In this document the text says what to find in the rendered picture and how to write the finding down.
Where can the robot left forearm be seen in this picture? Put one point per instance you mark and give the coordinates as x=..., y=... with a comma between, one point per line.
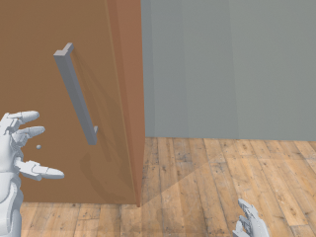
x=11, y=199

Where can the robot left hand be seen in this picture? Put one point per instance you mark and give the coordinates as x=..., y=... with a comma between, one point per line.
x=12, y=139

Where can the robot right hand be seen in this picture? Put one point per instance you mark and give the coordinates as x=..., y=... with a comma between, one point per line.
x=253, y=224

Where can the handle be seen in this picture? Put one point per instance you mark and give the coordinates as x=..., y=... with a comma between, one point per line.
x=69, y=77

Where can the wardrobe door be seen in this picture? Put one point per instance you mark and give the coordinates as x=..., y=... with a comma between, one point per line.
x=31, y=31

